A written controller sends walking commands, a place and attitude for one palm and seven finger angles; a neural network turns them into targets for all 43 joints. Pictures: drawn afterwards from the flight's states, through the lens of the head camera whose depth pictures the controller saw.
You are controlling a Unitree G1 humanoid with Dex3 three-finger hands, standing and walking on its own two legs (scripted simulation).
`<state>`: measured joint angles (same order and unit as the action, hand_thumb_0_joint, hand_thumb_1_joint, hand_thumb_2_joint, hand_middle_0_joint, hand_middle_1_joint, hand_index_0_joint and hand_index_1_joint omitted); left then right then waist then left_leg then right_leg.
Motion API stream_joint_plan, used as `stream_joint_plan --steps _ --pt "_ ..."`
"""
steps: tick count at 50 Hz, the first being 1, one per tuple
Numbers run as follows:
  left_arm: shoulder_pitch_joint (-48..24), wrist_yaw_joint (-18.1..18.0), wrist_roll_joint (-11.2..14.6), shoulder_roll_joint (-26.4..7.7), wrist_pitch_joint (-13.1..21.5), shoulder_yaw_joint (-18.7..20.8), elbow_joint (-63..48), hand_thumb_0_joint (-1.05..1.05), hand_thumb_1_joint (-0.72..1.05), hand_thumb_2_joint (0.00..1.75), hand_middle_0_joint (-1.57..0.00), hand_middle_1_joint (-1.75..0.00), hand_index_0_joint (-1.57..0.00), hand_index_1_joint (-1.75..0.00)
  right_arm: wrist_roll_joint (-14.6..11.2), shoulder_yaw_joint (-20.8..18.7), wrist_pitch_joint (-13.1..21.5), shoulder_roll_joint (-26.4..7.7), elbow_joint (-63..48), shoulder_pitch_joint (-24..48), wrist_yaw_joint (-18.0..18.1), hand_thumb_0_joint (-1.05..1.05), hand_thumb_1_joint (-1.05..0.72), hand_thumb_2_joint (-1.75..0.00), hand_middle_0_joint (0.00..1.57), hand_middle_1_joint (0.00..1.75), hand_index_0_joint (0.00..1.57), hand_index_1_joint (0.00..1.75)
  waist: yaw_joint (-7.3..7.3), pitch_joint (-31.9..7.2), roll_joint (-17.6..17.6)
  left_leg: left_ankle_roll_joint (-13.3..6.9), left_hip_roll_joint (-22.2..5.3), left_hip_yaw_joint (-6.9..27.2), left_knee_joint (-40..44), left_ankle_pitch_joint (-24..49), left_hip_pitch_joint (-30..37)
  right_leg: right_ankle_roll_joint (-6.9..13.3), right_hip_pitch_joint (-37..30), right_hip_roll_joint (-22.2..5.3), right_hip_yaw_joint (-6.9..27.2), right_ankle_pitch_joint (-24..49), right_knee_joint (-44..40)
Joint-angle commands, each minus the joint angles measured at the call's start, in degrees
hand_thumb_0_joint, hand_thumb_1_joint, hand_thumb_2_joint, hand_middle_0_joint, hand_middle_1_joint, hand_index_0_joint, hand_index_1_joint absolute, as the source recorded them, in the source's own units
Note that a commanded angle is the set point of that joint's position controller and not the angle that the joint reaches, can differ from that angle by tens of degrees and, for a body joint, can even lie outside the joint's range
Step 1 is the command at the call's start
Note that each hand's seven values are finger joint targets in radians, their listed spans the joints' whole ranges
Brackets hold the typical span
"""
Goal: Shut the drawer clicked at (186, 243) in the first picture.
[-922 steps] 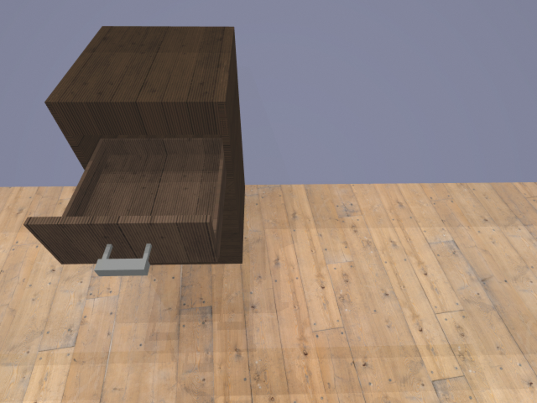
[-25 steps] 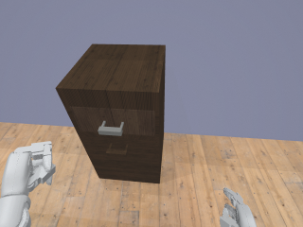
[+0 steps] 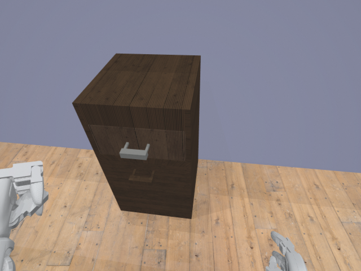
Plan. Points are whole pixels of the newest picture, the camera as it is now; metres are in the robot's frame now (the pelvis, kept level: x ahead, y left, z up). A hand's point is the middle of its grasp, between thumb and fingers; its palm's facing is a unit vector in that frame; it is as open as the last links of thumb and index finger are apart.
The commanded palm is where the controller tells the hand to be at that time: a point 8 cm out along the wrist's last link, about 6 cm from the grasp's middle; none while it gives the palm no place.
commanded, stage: step back with the hand held close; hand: left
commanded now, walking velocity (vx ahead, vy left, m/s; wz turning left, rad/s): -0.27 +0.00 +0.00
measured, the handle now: (135, 149) +0.59 +0.26 -0.16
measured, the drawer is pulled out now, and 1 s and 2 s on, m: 0.00 0.00 0.00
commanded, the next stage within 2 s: stop stepping back and stand still in 1.70 s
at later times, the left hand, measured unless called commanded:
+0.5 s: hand (5, 218) +0.14 +0.28 +0.18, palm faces +0.37 -0.79 -0.49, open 3.2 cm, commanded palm +0.08 +0.31 +0.18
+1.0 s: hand (7, 241) +0.11 +0.26 +0.17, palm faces +0.34 -0.82 -0.46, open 3.2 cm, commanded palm +0.04 +0.30 +0.18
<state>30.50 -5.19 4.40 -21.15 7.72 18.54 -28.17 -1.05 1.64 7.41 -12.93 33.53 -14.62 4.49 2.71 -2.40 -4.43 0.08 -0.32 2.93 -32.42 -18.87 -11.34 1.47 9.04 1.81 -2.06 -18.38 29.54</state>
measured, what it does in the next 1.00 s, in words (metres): shifts its weight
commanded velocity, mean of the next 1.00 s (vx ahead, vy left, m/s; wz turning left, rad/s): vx -0.31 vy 0.00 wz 0.01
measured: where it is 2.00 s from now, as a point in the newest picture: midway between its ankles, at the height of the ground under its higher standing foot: outside the picture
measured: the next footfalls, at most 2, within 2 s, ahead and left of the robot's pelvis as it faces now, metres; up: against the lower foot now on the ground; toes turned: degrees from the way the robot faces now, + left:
right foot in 1.72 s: -0.21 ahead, -0.12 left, +0.00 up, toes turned +1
left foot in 1.94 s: -0.22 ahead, +0.12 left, +0.00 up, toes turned +4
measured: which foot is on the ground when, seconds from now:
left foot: down 0.00-1.00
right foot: down 0.00-1.00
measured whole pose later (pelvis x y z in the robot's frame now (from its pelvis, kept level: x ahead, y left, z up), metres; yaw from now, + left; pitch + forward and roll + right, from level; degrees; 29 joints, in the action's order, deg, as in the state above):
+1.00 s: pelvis -0.09 +0.02 +0.00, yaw +0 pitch +1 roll -2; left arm 34.2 -8.2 2.0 -23.7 17.3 22.0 -31.6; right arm -0.6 -2.0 3.9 -13.2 34.2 -12.6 2.7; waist -1.0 1.8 -0.9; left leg -1.2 -0.3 2.4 -32.4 -10.0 -23.2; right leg -0.2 19.2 1.5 -2.1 -7.8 26.1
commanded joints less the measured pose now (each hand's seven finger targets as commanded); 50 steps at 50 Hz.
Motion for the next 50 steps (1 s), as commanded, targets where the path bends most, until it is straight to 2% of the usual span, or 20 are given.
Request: stream_joint_plan --steps 1,3,5,7,9,11,13,14,16,20,24,29,33,35,38,42,45,47,48,50 --pt "-1.6 -0.8 -0.4 -7.3 6.0 8.2 -1.5 0.00 0.90 0.90 -1.40 -1.60 -1.40 -1.60 0.1 -3.2 0.9 -5.4 -7.5 7.6 -0.9 0.00 -0.90 -0.90 0.20 0.30 0.20 0.30 -2.80 4.4 8.1 -2.6 -0.4 -1.3 1.4 10.4 -0.9 0.6 5.7 -8.5 8.2 22.2 -10.6" --pt "1.7 -0.1 -0.4 -4.4 6.3 6.1 0.2 0.00 0.90 0.90 -1.40 -1.60 -1.40 -1.60 0.1 -4.1 -0.1 -6.2 -7.4 8.3 -1.5 0.00 -0.90 -0.90 0.20 0.30 0.20 0.30 -2.57 2.7 2.5 -2.7 -1.7 -0.3 5.2 16.2 -0.6 -0.6 3.8 -6.5 5.0 21.8 -8.3" --pt "3.7 0.1 -0.5 -5.5 6.5 6.5 -2.0 0.00 0.90 0.90 -1.40 -1.60 -1.40 -1.60 -0.2 -4.7 -1.4 -6.4 -7.8 9.1 -1.9 0.00 -0.90 -0.90 0.20 0.30 0.20 0.30 -2.05 -0.3 1.8 -3.1 -2.9 0.2 7.3 21.1 -0.6 -1.5 1.1 -5.1 3.0 21.7 -6.5" --pt "4.5 -0.1 -0.5 -7.4 6.9 7.7 -6.2 0.00 0.90 0.90 -1.40 -1.60 -1.40 -1.60 -0.2 -4.9 -2.1 -6.4 -8.8 10.0 -1.9 0.00 -0.90 -0.90 0.20 0.30 0.20 0.30 -1.71 -3.1 4.8 -3.1 -3.1 0.6 8.4 22.2 -1.3 -1.7 -1.2 -4.7 2.5 21.8 -6.0" --pt "5.3 -0.7 -0.6 -10.3 7.4 10.0 -10.8 0.00 0.90 0.90 -1.40 -1.60 -1.40 -1.60 -0.2 -4.5 -2.5 -6.2 -10.1 10.9 -1.4 0.00 -0.90 -0.90 0.20 0.30 0.20 0.30 -1.25 -6.1 5.4 -3.2 -3.0 0.8 9.5 23.6 -1.7 -1.8 -3.6 -4.4 2.3 23.4 -5.3" --pt "5.5 -1.4 -0.6 -12.0 7.7 11.0 -15.5 0.00 0.90 0.90 -1.40 -1.60 -1.40 -1.60 -0.3 -4.4 -2.8 -6.5 -11.3 10.7 -0.9 0.00 -0.90 -0.90 0.20 0.30 0.20 0.30 -1.32 -8.5 3.5 -3.3 -3.0 0.6 9.4 25.0 -1.4 -2.1 -4.9 -4.2 2.4 25.1 -4.5" --pt "3.7 -2.2 -0.7 -14.6 8.1 12.6 -19.7 0.00 0.90 0.90 -1.40 -1.60 -1.40 -1.60 -0.1 -4.2 -2.5 -7.0 -11.7 10.3 -0.3 0.00 -0.90 -0.90 0.20 0.30 0.20 0.30 -1.28 -10.3 -1.3 -3.3 -3.3 1.1 10.2 24.7 -2.4 -2.3 -6.2 -3.6 2.2 24.2 -3.6" --pt "4.5 -2.5 -0.8 -14.0 8.1 12.2 -19.2 0.00 0.90 0.90 -1.40 -1.60 -1.40 -1.60 -0.1 -4.0 -2.3 -6.5 -11.7 9.9 -0.1 0.00 -0.90 -0.90 0.20 0.30 0.20 0.30 -1.33 -9.8 -3.2 -3.4 -3.3 1.4 10.5 24.1 -3.1 -2.4 -6.1 -3.3 2.2 23.2 -3.4" --pt "4.9 -2.7 -0.8 -12.8 8.2 11.5 -17.6 0.00 0.90 0.90 -1.40 -1.60 -1.40 -1.60 0.0 -4.1 -2.2 -6.4 -11.1 9.1 -0.1 0.00 -0.90 -0.90 0.20 0.30 0.20 0.30 -1.72 -7.7 -3.5 -3.4 -3.4 1.6 11.0 21.1 -4.7 -2.5 -5.2 -2.9 2.3 20.7 -4.1" --pt "5.1 -2.6 -0.7 -10.1 8.3 10.3 -11.3 0.00 0.90 0.90 -1.40 -1.60 -1.40 -1.60 0.1 -4.7 -2.3 -6.6 -9.6 8.3 -0.4 0.00 -0.90 -0.90 0.20 0.30 0.20 0.30 -2.32 -2.7 -0.3 -3.4 -3.5 2.2 13.4 12.1 -8.6 -2.2 -3.0 -2.4 2.5 14.9 -5.5" --pt "3.9 -2.5 -1.2 -8.0 8.8 8.2 -8.2 0.00 0.90 0.90 -1.40 -1.60 -1.40 -1.60 -0.1 -4.9 -2.0 -6.8 -9.5 8.5 -0.9 0.00 -0.90 -0.90 0.20 0.30 0.20 0.30 -2.61 1.1 1.1 -4.1 -4.0 3.1 16.4 -1.9 -15.2 -2.1 -3.1 -2.2 3.2 9.1 -5.7" --pt "1.1 -2.8 -2.4 -9.3 10.0 8.4 -12.8 0.00 0.90 0.90 -1.40 -1.60 -1.40 -1.60 -0.1 -4.6 -0.8 -7.3 -10.5 8.2 -0.9 0.00 -0.90 -0.90 0.20 0.30 0.20 0.30 -2.52 0.5 1.5 -5.4 -4.6 4.7 17.9 -11.9 -22.4 -2.5 -7.1 -1.3 4.0 5.8 -3.8" --pt "-0.6 -3.5 -2.9 -11.5 10.6 9.9 -17.2 0.00 0.90 0.90 -1.40 -1.60 -1.40 -1.60 0.3 -4.4 0.3 -7.8 -11.1 7.6 -0.7 0.00 -0.90 -0.90 0.20 0.30 0.20 0.30 -2.55 -1.0 -0.9 -5.7 -4.7 5.1 17.3 -13.9 -25.1 -2.6 -9.2 -1.0 4.4 6.6 -1.9" --pt "0.5 -3.6 -2.9 -10.7 10.9 9.8 -17.6 0.00 0.90 0.90 -1.40 -1.60 -1.40 -1.60 0.4 -4.3 0.8 -7.4 -11.0 7.3 -0.8 0.00 -0.90 -0.90 0.20 0.30 0.20 0.30 -2.50 -1.7 -1.9 -5.9 -4.7 5.0 16.3 -14.2 -25.7 -2.4 -9.6 -1.1 4.9 7.1 -1.3" --pt "1.4 -3.7 -2.7 -11.1 11.1 10.7 -16.2 0.00 0.90 0.90 -1.40 -1.60 -1.40 -1.60 0.7 -4.8 0.7 -7.4 -10.3 6.8 -1.0 0.00 -0.90 -0.90 0.20 0.30 0.20 0.30 -2.69 -1.0 0.6 -4.8 -3.2 3.9 12.5 -11.1 -24.5 -1.5 -6.5 -2.6 6.6 7.1 -4.4" --pt "2.4 -3.7 -1.8 -10.4 11.8 9.7 -13.9 0.00 0.90 0.90 -1.40 -1.60 -1.40 -1.60 0.5 -5.4 0.3 -6.8 -9.0 6.5 -1.7 0.00 -0.90 -0.90 0.20 0.30 0.20 0.30 -3.17 -0.5 4.0 -3.2 -1.0 1.4 6.6 -5.5 -16.2 0.0 3.5 -5.8 8.1 2.1 -10.4" --pt "2.9 -4.0 -1.5 -11.1 12.0 10.1 -13.2 0.00 0.90 0.90 -1.40 -1.60 -1.40 -1.60 0.4 -5.7 -0.2 -6.5 -8.3 6.9 -1.8 0.00 -0.90 -0.90 0.20 0.30 0.20 0.30 -3.25 -1.2 5.8 -2.6 -0.6 0.8 5.1 -2.9 -12.9 0.4 6.9 -6.6 7.5 -0.3 -12.3" --pt "3.5 -4.2 -1.5 -11.8 12.4 10.8 -13.3 0.00 0.90 0.90 -1.40 -1.60 -1.40 -1.60 0.3 -5.9 -0.5 -6.5 -8.3 7.4 -1.7 0.00 -0.90 -0.90 0.20 0.30 0.20 0.30 -3.19 -1.6 5.1 -2.9 -1.1 1.3 6.4 -2.6 -13.2 0.0 6.2 -6.0 6.5 0.3 -11.5" --pt "3.6 -4.3 -1.4 -12.2 12.4 11.1 -14.4 0.00 0.90 0.90 -1.40 -1.60 -1.40 -1.60 0.3 -5.9 -0.4 -6.9 -8.6 7.7 -1.6 0.00 -0.90 -0.90 0.20 0.30 0.20 0.30 -3.24 -1.8 3.1 -3.2 -1.9 2.4 8.3 -2.1 -14.4 -0.4 4.6 -5.0 5.8 2.0 -10.1" --pt "4.3 -4.1 -2.0 -12.1 12.8 11.3 -15.0 0.00 0.90 0.90 -1.40 -1.60 -1.40 -1.60 0.0 -5.8 -0.3 -7.3 -9.3 8.1 -1.4 0.00 -0.90 -0.90 0.20 0.30 0.20 0.30 -3.14 -2.3 -0.2 -4.8 -4.6 5.5 14.1 -5.5 -20.2 -1.9 -1.9 -1.4 3.8 4.4 -4.3"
